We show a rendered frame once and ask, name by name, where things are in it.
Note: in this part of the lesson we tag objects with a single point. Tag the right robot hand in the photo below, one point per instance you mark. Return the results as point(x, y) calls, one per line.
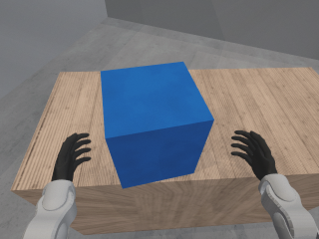
point(258, 155)

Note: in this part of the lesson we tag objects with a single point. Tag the carton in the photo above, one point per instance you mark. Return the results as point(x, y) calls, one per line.
point(156, 122)

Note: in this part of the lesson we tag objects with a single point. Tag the left robot hand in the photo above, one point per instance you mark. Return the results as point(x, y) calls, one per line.
point(66, 162)

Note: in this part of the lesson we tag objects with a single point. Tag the robot left forearm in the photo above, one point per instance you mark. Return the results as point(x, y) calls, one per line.
point(54, 212)

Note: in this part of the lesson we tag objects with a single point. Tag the robot right forearm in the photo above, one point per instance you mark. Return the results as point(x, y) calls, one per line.
point(290, 219)

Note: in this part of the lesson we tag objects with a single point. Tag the pedestal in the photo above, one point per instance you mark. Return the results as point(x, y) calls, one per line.
point(280, 104)

